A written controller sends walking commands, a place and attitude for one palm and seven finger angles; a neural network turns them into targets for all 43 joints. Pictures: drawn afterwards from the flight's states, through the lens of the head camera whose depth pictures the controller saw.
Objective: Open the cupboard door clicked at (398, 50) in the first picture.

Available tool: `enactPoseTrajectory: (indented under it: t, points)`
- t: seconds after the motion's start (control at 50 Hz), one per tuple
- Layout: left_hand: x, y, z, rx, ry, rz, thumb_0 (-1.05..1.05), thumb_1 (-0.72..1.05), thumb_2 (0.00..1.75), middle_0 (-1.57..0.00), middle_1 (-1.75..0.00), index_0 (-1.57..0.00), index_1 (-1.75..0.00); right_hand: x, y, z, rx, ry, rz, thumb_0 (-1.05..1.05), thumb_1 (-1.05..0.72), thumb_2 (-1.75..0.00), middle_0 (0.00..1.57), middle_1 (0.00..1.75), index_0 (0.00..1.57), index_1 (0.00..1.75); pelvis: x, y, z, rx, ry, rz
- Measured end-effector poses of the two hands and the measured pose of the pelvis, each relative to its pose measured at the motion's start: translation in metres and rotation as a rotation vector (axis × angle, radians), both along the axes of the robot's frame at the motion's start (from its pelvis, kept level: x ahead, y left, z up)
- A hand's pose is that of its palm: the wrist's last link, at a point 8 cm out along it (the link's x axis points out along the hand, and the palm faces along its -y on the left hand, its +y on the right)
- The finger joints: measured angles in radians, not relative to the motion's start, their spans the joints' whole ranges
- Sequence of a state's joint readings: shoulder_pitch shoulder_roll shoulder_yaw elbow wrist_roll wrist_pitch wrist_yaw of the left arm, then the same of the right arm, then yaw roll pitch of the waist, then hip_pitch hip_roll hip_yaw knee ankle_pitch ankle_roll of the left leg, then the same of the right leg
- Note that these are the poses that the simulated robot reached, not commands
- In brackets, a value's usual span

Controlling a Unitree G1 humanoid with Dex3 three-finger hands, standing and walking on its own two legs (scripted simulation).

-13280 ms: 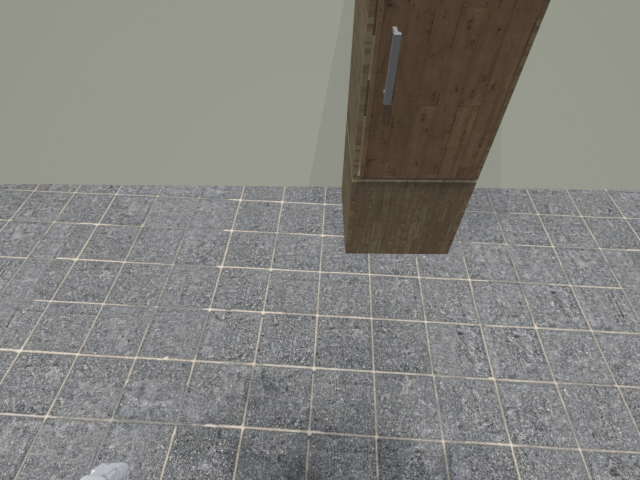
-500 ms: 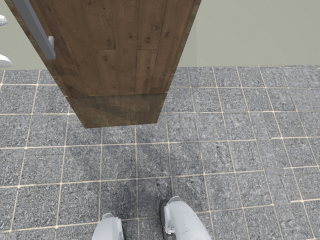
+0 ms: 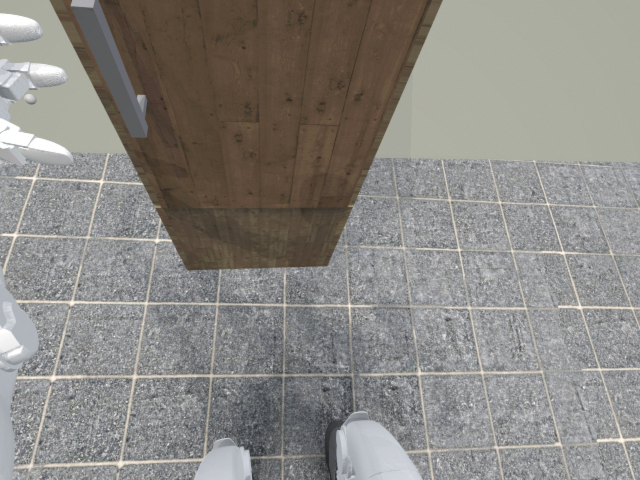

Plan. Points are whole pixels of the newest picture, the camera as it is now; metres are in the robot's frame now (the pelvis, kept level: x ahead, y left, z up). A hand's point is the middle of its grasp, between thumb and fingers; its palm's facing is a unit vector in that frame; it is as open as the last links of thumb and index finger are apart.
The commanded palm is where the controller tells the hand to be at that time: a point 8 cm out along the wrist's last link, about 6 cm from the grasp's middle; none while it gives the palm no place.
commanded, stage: move the hooked fingers beside the handle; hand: left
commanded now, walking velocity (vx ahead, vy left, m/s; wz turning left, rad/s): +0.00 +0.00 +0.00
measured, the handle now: (119, 65) +0.58 +0.19 +0.09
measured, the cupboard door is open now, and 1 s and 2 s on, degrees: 0 0 0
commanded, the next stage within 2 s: slide the fingers in behind the handle in 0.44 s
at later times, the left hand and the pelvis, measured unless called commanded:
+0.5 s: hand (38, 93) +0.53 +0.26 +0.09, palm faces -0.05 -1.00 -0.01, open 14.0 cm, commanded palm +0.53 +0.30 +0.09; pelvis -0.02 +0.00 -0.01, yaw -1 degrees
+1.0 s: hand (69, 91) +0.54 +0.24 +0.09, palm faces -0.04 -1.00 +0.00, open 14.1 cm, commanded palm +0.53 +0.26 +0.09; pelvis +0.00 +0.00 +0.00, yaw -1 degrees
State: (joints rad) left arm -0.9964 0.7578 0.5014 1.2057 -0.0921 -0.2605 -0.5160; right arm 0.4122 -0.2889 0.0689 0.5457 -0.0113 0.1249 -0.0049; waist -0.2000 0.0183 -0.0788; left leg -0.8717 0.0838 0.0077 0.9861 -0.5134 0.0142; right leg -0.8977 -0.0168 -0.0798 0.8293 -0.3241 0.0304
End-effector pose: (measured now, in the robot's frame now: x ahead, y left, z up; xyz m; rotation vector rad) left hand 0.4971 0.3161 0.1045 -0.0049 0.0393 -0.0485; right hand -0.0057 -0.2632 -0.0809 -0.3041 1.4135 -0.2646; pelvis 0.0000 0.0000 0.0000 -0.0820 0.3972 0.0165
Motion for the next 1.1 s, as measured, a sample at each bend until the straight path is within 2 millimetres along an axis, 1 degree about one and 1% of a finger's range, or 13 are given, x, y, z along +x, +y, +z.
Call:
enactPoseTrajectory:
  t: [0.08,0.18,0.24,0.34,0.48,0.56,0.64,0.72,0.8,0.94,1.1]
  points:
    - [-0.001,-0.005,0.000,0.002,0.001,0.004,-0.01,-0.50,0.30,-0.30,-1.20,-0.30,-1.20,0.006,-0.003,-0.002,-0.002,-0.028,0.010,0.00,-0.90,-0.89,0.20,0.30,0.20,0.30,-0.003,-0.002,-0.001,0.003,-0.005,0.000]
    - [0.000,-0.005,-0.002,0.001,0.008,0.019,-0.01,-0.50,0.30,-0.30,-1.20,-0.30,-1.20,0.003,-0.006,-0.005,-0.007,-0.040,0.008,0.00,-0.90,-0.89,0.20,0.30,0.20,0.30,-0.008,-0.005,-0.004,0.005,-0.001,-0.003]
    - [0.002,-0.002,-0.004,0.018,0.018,0.020,-0.01,-0.50,0.30,-0.30,-1.20,-0.30,-1.20,-0.005,-0.007,-0.006,-0.011,-0.026,0.002,0.00,-0.90,-0.89,0.20,0.30,0.20,0.30,-0.012,-0.006,-0.006,0.004,0.004,-0.003]
    - [0.007,0.001,-0.003,0.015,0.008,0.013,-0.01,-0.50,0.30,-0.30,-1.20,-0.30,-1.20,-0.025,-0.007,-0.008,-0.018,0.029,-0.012,0.00,-0.90,-0.89,0.20,0.30,0.20,0.30,-0.017,-0.007,-0.010,0.002,0.024,-0.003]
    - [0.016,0.001,-0.009,0.013,0.019,0.004,-0.01,-0.50,0.30,-0.30,-1.20,-0.30,-1.20,-0.051,-0.003,-0.006,-0.027,0.095,-0.045,0.00,-0.90,-0.89,0.20,0.30,0.20,0.30,-0.019,-0.005,-0.013,-0.002,0.050,-0.008]
    - [0.022,0.000,-0.012,0.007,0.020,0.003,-0.01,-0.50,0.30,-0.30,-1.20,-0.30,-1.20,-0.060,0.002,-0.003,-0.026,0.122,-0.061,0.00,-0.90,-0.89,0.20,0.30,0.20,0.30,-0.018,-0.003,-0.014,-0.005,0.058,-0.012]
    - [0.026,-0.002,-0.014,0.011,0.017,0.000,-0.01,-0.50,0.30,-0.30,-1.20,-0.30,-1.20,-0.064,0.006,-0.001,-0.021,0.135,-0.075,0.00,-0.90,-0.89,0.20,0.30,0.20,0.30,-0.016,-0.001,-0.013,-0.007,0.063,-0.016]
    - [0.029,-0.007,-0.017,0.006,0.025,-0.006,-0.01,-0.50,0.30,-0.30,-1.20,-0.30,-1.20,-0.063,0.011,-0.001,-0.009,0.138,-0.078,0.00,-0.90,-0.89,0.20,0.30,0.20,0.30,-0.013,0.001,-0.012,-0.008,0.062,-0.016]
    - [0.031,-0.012,-0.016,0.009,0.019,-0.006,-0.01,-0.50,0.30,-0.30,-1.20,-0.30,-1.20,-0.056,0.014,0.000,0.001,0.125,-0.077,0.00,-0.90,-0.89,0.20,0.30,0.20,0.30,-0.008,0.002,-0.010,-0.008,0.061,-0.016]
    - [0.029,-0.022,-0.016,0.009,0.019,-0.008,-0.01,-0.50,0.30,-0.30,-1.20,-0.30,-1.20,-0.036,0.015,-0.001,0.020,0.081,-0.066,0.00,-0.90,-0.89,0.20,0.30,0.20,0.30,-0.001,0.003,-0.005,-0.006,0.044,-0.015]
    - [0.022,-0.029,-0.015,0.014,0.021,0.030,-0.01,-0.50,0.30,-0.29,-1.19,-0.25,-1.18,-0.015,0.010,-0.005,0.035,0.048,-0.031,0.00,-0.90,-0.89,0.20,0.30,0.20,0.30,0.005,0.000,-0.002,0.000,0.026,-0.004]
